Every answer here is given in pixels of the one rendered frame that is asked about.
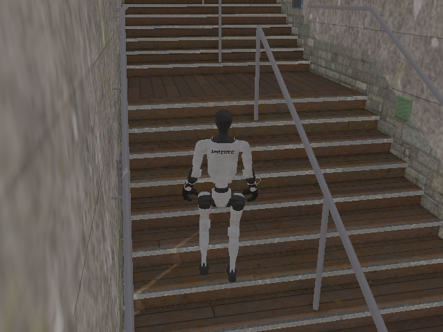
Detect stairs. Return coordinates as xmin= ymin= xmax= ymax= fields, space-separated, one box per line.
xmin=128 ymin=100 xmax=443 ymax=332
xmin=125 ymin=0 xmax=309 ymax=77

